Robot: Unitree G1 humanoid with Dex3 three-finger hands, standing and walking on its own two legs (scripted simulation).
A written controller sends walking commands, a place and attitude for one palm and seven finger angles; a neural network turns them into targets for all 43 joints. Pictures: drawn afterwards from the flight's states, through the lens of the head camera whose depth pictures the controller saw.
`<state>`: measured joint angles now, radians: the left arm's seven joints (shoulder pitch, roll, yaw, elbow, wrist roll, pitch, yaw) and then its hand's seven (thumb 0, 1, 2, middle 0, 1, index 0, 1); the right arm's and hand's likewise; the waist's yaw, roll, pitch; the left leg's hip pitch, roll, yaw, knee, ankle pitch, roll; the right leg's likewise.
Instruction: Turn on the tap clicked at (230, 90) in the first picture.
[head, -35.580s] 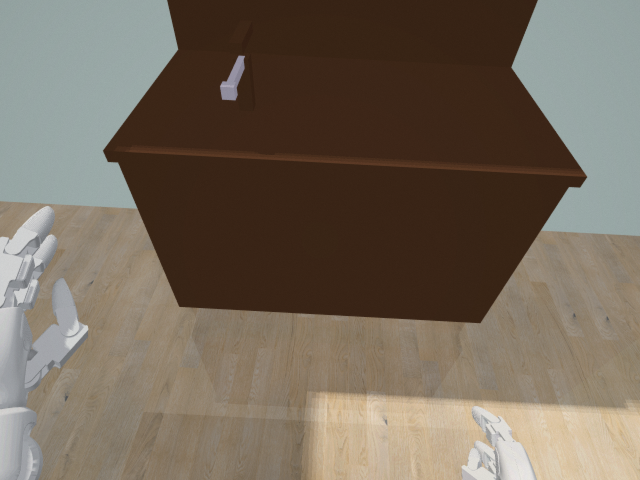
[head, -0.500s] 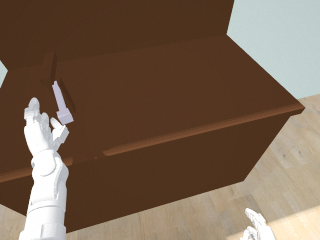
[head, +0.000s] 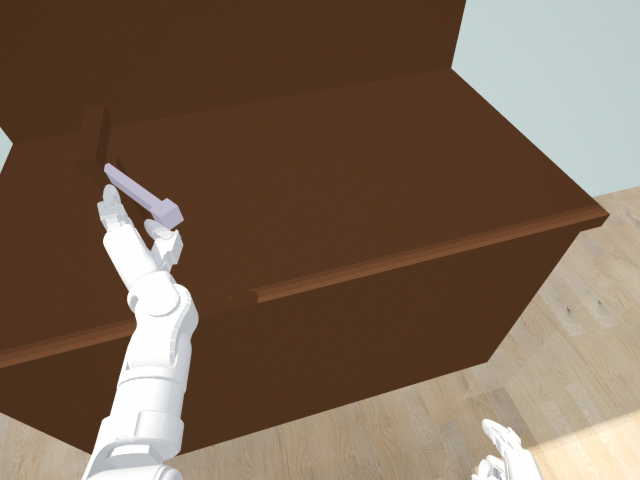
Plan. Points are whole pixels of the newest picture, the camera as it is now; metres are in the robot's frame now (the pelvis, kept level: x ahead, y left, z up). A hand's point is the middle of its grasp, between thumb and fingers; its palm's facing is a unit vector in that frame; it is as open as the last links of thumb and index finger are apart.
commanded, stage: push the lever round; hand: left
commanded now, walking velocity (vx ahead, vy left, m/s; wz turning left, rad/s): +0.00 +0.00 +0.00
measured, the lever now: (167, 214) +0.42 +0.23 +0.11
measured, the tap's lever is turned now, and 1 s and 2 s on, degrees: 35 60 80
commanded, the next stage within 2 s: lift the hand up off the lever in 1.64 s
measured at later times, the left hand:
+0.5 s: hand (206, 224) +0.41 +0.18 +0.10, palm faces +0.73 -0.68 -0.10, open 7.6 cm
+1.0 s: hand (228, 206) +0.44 +0.16 +0.10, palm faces +0.79 -0.59 -0.14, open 7.7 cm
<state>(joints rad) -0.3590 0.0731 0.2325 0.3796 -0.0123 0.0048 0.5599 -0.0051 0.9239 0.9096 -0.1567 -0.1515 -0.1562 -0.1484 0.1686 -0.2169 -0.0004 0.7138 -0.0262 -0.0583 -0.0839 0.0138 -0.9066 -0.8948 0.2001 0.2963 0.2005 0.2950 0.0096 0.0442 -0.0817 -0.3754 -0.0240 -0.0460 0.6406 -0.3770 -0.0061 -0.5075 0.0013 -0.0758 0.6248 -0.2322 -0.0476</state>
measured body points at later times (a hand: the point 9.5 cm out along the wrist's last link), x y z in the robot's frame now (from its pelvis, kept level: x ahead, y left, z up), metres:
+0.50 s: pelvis +0.00 -0.01 +0.00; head +0.03 -0.03 +0.45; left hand +0.37 +0.21 +0.11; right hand +0.15 -0.25 -0.12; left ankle -0.03 +0.13 -0.72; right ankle +0.05 -0.09 -0.72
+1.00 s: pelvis +0.00 -0.02 -0.01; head +0.04 -0.04 +0.44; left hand +0.40 +0.18 +0.11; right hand +0.11 -0.26 -0.14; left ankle -0.03 +0.13 -0.72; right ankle +0.05 -0.09 -0.72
